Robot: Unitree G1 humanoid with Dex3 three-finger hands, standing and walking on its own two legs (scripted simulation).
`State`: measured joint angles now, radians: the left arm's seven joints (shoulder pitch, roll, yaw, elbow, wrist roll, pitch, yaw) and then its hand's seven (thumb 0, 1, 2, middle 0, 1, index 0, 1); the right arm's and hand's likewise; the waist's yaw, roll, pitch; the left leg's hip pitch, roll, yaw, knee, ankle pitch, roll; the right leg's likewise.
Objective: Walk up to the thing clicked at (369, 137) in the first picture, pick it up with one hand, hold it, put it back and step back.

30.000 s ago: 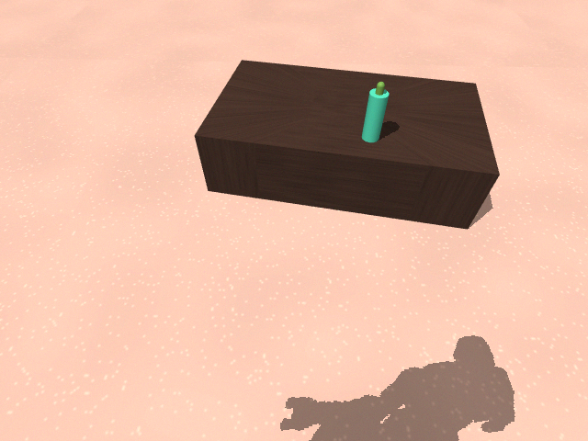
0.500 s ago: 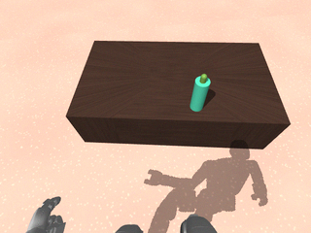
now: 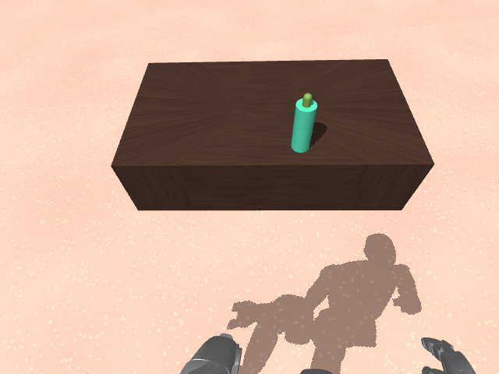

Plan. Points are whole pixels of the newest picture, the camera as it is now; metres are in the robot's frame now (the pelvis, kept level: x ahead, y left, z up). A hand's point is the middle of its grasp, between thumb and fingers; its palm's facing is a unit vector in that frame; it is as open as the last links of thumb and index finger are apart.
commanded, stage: step back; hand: right
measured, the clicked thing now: (303, 122) +0.95 -0.14 -0.30
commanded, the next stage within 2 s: stand in 1.42 s
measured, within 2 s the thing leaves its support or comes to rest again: neither
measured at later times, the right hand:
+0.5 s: hand out of the picture -0.06 -0.25 -0.13, palm faces -0.04 +0.91 -0.41, open 7.4 cm
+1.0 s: hand out of the picture -0.12 -0.25 -0.13, palm faces -0.02 +0.92 -0.39, open 7.4 cm
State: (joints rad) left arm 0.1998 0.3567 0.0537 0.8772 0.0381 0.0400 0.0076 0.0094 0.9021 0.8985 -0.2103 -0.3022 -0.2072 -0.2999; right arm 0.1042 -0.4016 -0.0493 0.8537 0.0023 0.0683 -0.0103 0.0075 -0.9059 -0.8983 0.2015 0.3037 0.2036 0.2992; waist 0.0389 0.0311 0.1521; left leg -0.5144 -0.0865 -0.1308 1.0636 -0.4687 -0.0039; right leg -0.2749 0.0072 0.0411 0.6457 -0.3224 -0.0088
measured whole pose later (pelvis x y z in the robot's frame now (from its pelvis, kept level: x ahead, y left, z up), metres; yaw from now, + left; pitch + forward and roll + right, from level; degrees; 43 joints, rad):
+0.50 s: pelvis -0.17 +0.02 +0.00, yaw -1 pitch -2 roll -1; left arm 0.22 0.41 0.07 0.91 0.03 0.05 -0.02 0.01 0.90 0.90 -0.21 -0.30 -0.20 -0.30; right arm 0.16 -0.36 -0.05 0.88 -0.05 0.01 0.01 0.01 -0.90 -0.90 0.21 0.30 0.21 0.30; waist 0.02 -0.03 0.10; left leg -0.35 0.03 0.04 0.59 -0.21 0.03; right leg -0.24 0.03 0.08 0.77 -0.53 0.00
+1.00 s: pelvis -0.18 +0.02 +0.01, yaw +1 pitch -3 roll +1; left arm 0.21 0.43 0.07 0.97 0.03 0.02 -0.03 0.01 0.91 0.90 -0.21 -0.30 -0.20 -0.30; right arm 0.26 -0.35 -0.06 0.96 -0.04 -0.05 0.01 0.01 -0.90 -0.90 0.20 0.30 0.21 0.30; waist 0.00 -0.05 0.08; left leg -0.26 0.00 0.02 0.56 -0.25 0.02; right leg -0.37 -0.04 0.02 0.91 -0.47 -0.04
